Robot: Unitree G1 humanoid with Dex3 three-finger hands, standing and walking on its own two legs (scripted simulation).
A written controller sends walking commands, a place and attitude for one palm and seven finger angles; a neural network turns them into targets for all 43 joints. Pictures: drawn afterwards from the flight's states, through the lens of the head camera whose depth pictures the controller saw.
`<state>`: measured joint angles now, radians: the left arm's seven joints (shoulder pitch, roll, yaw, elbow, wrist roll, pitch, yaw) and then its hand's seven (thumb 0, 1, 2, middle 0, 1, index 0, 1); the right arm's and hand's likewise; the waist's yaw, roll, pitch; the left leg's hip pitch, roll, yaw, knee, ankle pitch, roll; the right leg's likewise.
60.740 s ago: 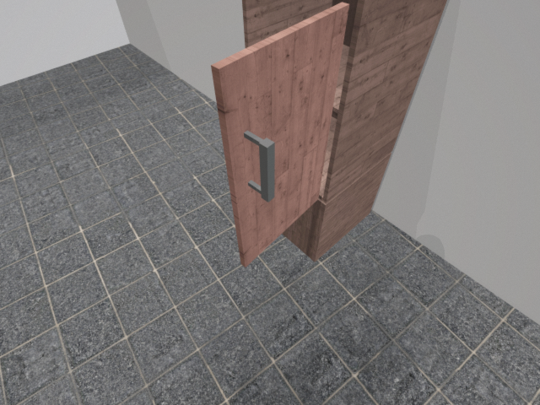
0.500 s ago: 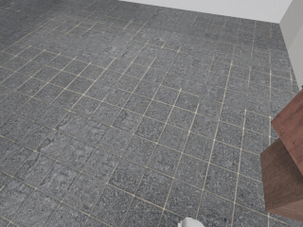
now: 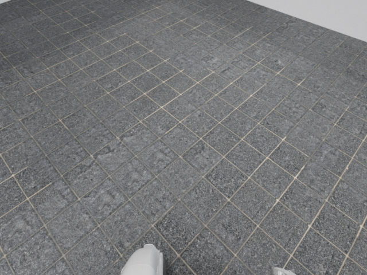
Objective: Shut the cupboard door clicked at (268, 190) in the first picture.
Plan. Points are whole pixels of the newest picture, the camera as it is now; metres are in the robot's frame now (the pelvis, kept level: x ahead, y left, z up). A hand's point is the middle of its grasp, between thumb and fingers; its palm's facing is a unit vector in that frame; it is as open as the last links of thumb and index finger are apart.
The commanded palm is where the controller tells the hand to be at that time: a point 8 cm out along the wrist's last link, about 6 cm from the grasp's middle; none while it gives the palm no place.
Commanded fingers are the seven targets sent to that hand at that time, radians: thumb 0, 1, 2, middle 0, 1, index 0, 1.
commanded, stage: walk to a spot facing it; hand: left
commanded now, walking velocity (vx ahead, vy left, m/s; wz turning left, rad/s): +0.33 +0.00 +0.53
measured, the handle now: out of the picture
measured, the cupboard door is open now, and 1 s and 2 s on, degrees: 22 22 22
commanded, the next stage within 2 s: turn to face it in 0.34 s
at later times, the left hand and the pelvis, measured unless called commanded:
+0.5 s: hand (113, 195) +0.31 +0.22 -0.14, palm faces +0.13 -0.97 -0.20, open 7.4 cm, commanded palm none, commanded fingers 0.00 0.90 0.90 -0.20 -0.30 -0.20 -0.30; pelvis +0.19 +0.02 +0.01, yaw +9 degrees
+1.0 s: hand (113, 194) +0.33 +0.24 -0.18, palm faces +0.06 -0.98 -0.19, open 7.3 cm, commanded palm none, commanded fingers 0.00 0.90 0.90 -0.20 -0.30 -0.20 -0.30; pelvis +0.29 +0.04 +0.00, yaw -3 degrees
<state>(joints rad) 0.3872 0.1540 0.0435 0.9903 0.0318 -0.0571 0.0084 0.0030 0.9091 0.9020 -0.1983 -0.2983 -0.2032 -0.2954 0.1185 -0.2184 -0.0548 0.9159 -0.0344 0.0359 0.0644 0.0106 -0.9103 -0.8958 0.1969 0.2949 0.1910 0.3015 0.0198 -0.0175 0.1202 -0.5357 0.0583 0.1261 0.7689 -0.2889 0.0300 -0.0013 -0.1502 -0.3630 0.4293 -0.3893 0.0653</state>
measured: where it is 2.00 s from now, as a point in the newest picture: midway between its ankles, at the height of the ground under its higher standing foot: (177, 239)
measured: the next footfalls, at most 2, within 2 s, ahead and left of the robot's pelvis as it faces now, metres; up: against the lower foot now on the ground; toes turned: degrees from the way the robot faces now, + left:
left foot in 0.06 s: +0.16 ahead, +0.11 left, +0.00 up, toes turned +9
right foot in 0.56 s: +0.35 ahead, -0.09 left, +0.00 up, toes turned +4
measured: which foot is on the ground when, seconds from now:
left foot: up 0.00-0.04, down 0.06-0.58, up 0.60-0.94, down 0.96-1.00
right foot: down 0.00-0.06, up 0.08-0.54, down 0.56-0.96, up 0.98-1.00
